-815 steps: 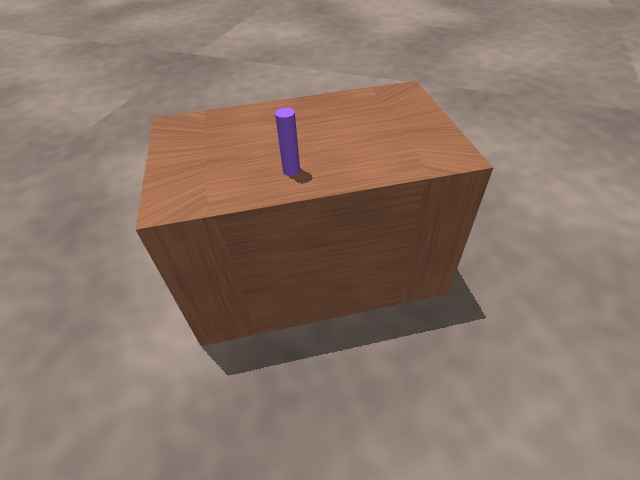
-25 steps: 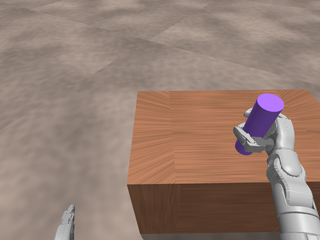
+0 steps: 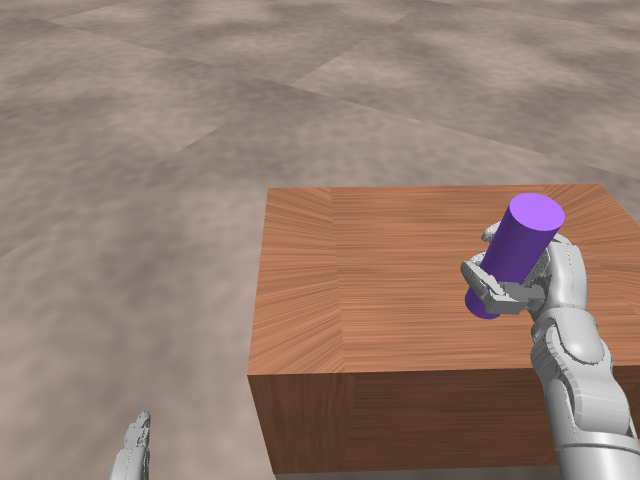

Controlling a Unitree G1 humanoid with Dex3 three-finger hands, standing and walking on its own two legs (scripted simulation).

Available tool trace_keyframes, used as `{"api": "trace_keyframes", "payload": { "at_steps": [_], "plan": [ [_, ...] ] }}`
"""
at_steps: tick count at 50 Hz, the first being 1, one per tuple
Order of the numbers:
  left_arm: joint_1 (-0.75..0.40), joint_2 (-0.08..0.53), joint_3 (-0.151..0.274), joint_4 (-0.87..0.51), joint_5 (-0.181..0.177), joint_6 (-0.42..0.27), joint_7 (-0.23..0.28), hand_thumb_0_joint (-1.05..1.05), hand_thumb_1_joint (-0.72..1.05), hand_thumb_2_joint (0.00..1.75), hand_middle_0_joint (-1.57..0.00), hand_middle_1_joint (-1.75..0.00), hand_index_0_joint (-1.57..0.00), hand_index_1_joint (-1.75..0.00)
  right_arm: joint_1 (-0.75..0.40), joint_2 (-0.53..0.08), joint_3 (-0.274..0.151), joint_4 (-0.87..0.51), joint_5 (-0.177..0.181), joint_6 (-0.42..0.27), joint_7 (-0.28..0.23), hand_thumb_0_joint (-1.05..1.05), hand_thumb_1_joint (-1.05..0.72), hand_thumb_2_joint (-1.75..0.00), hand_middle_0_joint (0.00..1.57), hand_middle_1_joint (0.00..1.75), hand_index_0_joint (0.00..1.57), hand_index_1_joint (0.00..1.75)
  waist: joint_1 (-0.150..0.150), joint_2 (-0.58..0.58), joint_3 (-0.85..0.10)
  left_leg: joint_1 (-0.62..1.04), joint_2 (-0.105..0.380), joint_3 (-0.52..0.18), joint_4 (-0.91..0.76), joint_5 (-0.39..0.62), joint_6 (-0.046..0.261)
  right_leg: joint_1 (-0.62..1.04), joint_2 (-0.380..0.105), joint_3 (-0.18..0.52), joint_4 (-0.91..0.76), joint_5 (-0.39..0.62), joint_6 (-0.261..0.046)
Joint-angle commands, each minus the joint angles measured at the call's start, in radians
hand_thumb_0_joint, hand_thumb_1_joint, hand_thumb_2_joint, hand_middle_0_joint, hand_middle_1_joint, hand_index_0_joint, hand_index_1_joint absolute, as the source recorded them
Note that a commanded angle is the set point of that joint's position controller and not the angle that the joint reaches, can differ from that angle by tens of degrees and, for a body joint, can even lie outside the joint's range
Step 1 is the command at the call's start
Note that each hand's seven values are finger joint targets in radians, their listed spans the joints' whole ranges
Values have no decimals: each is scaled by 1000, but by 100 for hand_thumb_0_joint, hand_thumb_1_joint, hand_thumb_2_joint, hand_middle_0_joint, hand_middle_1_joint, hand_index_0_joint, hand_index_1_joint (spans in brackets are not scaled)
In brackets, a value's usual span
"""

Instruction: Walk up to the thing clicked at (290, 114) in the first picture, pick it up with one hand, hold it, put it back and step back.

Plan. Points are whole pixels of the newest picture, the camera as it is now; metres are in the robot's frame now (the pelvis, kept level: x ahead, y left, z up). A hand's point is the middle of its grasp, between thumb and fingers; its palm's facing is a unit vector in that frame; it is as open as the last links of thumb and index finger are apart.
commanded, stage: hold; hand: right
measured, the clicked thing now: (506, 264) +0.33 -0.17 +0.15
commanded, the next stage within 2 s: none
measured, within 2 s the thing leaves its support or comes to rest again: neither
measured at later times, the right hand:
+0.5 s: hand (499, 278) +0.33 -0.17 +0.13, palm faces +0.17 +0.98 +0.02, open 7.3 cm
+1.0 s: hand (493, 280) +0.33 -0.17 +0.12, palm faces +0.18 +0.98 +0.02, open 7.3 cm
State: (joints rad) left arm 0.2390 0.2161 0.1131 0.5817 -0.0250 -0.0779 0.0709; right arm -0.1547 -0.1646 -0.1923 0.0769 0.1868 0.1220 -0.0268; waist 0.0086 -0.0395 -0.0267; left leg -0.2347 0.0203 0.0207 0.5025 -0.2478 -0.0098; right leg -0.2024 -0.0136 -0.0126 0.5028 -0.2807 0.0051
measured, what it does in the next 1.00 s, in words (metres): stands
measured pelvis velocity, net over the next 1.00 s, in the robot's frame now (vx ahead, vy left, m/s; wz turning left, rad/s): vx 0.00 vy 0.00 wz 0.00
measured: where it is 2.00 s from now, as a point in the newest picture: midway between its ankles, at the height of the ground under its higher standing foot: outside the picture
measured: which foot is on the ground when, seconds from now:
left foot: down 0.00-1.00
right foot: down 0.00-1.00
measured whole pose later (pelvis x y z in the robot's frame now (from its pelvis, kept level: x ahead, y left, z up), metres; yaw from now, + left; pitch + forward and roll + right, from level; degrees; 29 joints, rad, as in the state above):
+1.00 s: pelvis +0.00 +0.00 +0.00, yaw +0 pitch -1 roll +0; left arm 0.20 0.21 0.11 0.64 -0.02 -0.09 0.06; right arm -0.13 -0.16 -0.19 0.13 0.18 0.06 -0.03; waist 0.02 -0.03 -0.01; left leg -0.21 0.02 0.02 0.47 -0.23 -0.01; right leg -0.18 -0.02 -0.01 0.46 -0.26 0.01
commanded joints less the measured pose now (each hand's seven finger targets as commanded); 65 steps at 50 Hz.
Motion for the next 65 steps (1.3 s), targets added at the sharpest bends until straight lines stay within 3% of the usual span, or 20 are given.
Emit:
{"api": "trace_keyframes", "payload": {
  "at_steps": [1,2,6,9,12,14,24,25,28,31,36,38,40,44,45,47,49,57,60,65],
  "plan": [
    [-110,109,34,-124,-3,-60,6,0,-53,4,-5,-5,-5,-5,-329,-142,-52,-187,5,-64,4,0,-45,-133,136,145,139,145,3,60,-140,29,-17,27,-83,164,1,39,8,-4,-80,150,-26],
    [-136,156,67,-160,1,-62,7,0,-54,4,-5,-5,-5,-5,-357,-173,-71,-236,5,-70,2,0,-45,-133,136,145,139,145,5,44,-174,39,-15,25,-85,158,2,48,10,-4,-81,143,-24],
    [-91,110,35,-130,1,-62,0,0,-53,4,-5,-6,-5,-5,-340,-128,-24,-272,-1,-69,2,0,-44,-133,136,145,138,145,8,28,-221,72,-11,24,-71,260,0,84,15,-10,-59,240,-21],
    [-122,139,53,-147,0,-65,3,0,-53,4,-5,-6,-5,-5,-323,-144,-45,-247,2,-80,-1,0,-46,-133,136,145,139,145,4,60,-219,81,-16,28,-68,282,0,86,7,-2,-59,272,-20],
    [-158,119,31,-142,0,-61,1,0,-54,5,-5,-5,-5,-5,-313,-155,-57,-245,1,-92,-6,0,-46,-133,136,145,139,145,-14,60,-176,78,-14,28,-83,218,2,48,9,-1,-71,214,-20],
    [-170,129,47,-156,-1,-65,4,0,-53,4,-5,-6,-5,-5,-336,-138,-39,-238,2,-99,-5,0,-46,-134,136,145,139,145,3,66,-177,73,-12,23,-91,197,-1,51,11,-4,-76,181,-25],
    [-96,99,29,-59,0,-58,-9,0,-54,4,-5,-6,-6,-5,-279,-115,-21,-189,1,-101,8,0,-48,-136,138,148,141,148,7,21,-151,56,-20,32,-88,225,7,63,6,-4,-89,218,-15],
    [-126,140,61,-101,1,-65,-3,0,-54,5,-5,-6,-5,-5,-330,-137,-38,-232,6,-107,6,0,-49,-137,138,148,141,148,16,38,-162,53,-19,29,-92,218,5,67,6,-4,-88,204,-19],
    [-172,159,61,-142,3,-78,1,0,-54,4,-5,-6,-6,-5,-382,-150,-36,-252,1,-117,-1,0,-48,-135,137,146,139,146,16,50,-188,64,-20,30,-94,202,6,83,2,3,-91,189,-19],
    [-136,104,29,-70,1,-74,1,0,-54,4,-5,-6,-5,-5,-338,-125,-22,-202,-3,-124,-3,0,-49,-134,137,146,140,146,-4,37,-150,63,-19,32,-96,173,6,56,5,3,-97,166,-17],
    [-126,100,21,-72,3,-63,-4,0,-53,4,-5,-5,-5,-5,-269,-133,-38,-155,-1,-121,5,0,-41,-135,136,147,140,147,-8,46,-184,85,-17,31,-91,219,5,62,9,-5,-94,213,-18],
    [-162,149,57,-126,3,-68,2,0,-53,4,-5,-5,-5,-5,-309,-155,-53,-211,1,-126,0,0,-44,-135,137,147,140,147,-4,44,-231,105,-15,28,-90,236,5,88,11,-5,-89,228,-17],
    [-142,120,39,-91,4,-61,1,0,-54,4,-5,-5,-5,-5,-317,-125,-22,-213,0,-126,0,0,-46,-135,138,147,140,147,-1,34,-192,88,-15,28,-102,211,4,75,14,-8,-97,199,-18],
    [-161,86,10,-65,1,-67,-2,0,-54,4,-5,-5,-5,-5,-328,-132,-34,-176,4,-138,4,0,-44,-134,137,146,140,146,-2,47,-123,51,-15,27,-112,150,3,44,12,-5,-106,139,-24],
    [-194,154,60,-136,1,-72,6,0,-54,4,-5,-5,-5,-5,-315,-161,-58,-188,4,-141,2,0,-45,-134,137,146,140,146,9,88,-174,69,-15,24,-112,165,0,67,10,-4,-101,152,-27],
    [-123,95,16,-94,2,-64,1,0,-54,4,-5,-5,-5,-5,-287,-129,-27,-181,-1,-139,5,0,-44,-135,136,146,139,146,7,61,-170,77,-12,24,-102,214,0,70,15,-9,-93,196,-24],
    [-126,142,57,-119,1,-64,6,0,-53,4,-5,-5,-5,-5,-306,-156,-49,-209,2,-149,3,0,-45,-135,137,147,140,147,12,52,-190,81,-13,23,-101,216,1,90,15,-10,-96,196,-23],
    [-158,90,14,-76,2,-59,4,0,-54,5,-5,-5,-5,-5,-332,-140,-31,-198,2,-158,5,0,-45,-134,137,146,139,146,2,37,-164,67,-11,23,-108,202,2,64,15,-9,-98,183,-24],
    [-179,115,32,-92,2,-66,8,0,-53,4,-5,-5,-5,-5,-328,-129,-17,-192,5,-152,7,0,-45,-134,137,146,139,146,12,40,-179,71,-15,25,-103,210,4,80,9,-4,-98,193,-23],
    [-153,125,40,-108,1,-59,9,0,-54,4,-5,-5,-5,-5,-287,-159,-58,-190,7,-146,5,0,-43,-134,136,146,139,146,-1,67,-213,98,-12,26,-95,262,1,94,13,-8,-89,247,-23]
  ]
}}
